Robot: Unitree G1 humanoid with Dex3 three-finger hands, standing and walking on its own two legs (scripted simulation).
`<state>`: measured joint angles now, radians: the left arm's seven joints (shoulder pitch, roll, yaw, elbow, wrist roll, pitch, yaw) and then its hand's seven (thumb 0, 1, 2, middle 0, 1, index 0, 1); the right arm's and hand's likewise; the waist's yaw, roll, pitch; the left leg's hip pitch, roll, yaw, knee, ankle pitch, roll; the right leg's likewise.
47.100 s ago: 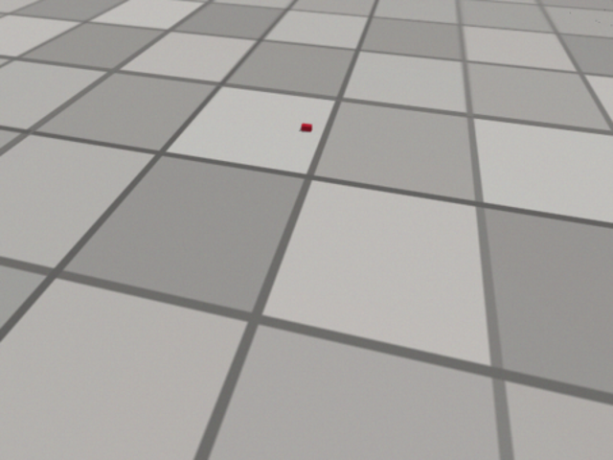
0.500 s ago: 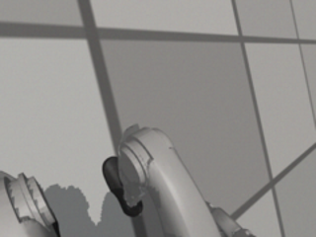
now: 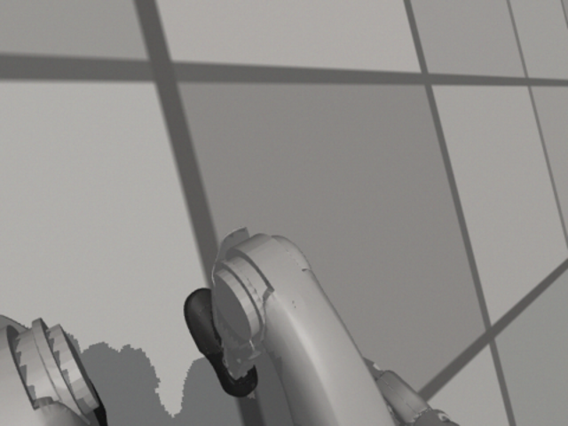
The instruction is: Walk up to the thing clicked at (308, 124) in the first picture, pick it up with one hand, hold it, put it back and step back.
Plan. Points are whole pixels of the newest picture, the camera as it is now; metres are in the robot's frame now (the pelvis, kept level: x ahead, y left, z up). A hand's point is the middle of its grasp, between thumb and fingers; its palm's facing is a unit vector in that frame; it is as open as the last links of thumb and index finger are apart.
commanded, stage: close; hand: left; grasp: from above
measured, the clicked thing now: out of the picture +0.49 +0.36 -0.29
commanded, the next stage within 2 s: settle in 1.70 s
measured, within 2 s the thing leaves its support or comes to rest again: neither
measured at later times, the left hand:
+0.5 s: hand out of the picture +0.47 +0.33 -0.25, palm faces -0.45 -0.07 -0.89, open 12.9 cm
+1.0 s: hand out of the picture +0.47 +0.33 -0.26, palm faces -0.46 -0.10 -0.88, open 11.4 cm
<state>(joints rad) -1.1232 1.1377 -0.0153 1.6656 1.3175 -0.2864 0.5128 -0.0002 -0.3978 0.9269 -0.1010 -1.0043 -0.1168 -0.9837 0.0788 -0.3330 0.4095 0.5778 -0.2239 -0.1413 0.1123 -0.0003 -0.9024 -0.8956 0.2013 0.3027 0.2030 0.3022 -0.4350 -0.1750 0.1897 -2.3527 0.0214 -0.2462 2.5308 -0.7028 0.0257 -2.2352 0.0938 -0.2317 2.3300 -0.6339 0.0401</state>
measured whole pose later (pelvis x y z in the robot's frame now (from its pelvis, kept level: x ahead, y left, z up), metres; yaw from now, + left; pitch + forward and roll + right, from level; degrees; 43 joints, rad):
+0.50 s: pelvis +0.00 +0.00 +0.00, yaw -1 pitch +27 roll -16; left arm -1.12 1.14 -0.03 1.65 1.34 -0.34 0.55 0.00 -0.28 0.84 -0.18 -0.94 -0.20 -0.92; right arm 0.06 -0.35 0.41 0.57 -0.24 -0.12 0.11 0.00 -0.90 -0.89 0.20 0.30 0.20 0.30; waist -0.42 -0.18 0.20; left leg -2.33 0.02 -0.26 2.53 -0.72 0.02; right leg -2.21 0.10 -0.24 2.32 -0.64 0.04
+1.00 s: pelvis +0.00 +0.00 +0.00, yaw +0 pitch +27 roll -16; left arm -1.10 1.15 -0.02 1.62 1.32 -0.36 0.51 0.00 -0.07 0.71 -0.33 -0.83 -0.37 -0.79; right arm 0.07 -0.35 0.44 0.56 -0.24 -0.12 0.10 0.00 -0.90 -0.89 0.20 0.30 0.20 0.30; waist -0.42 -0.19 0.22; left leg -2.33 0.02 -0.27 2.54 -0.72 0.02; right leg -2.21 0.10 -0.25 2.32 -0.64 0.04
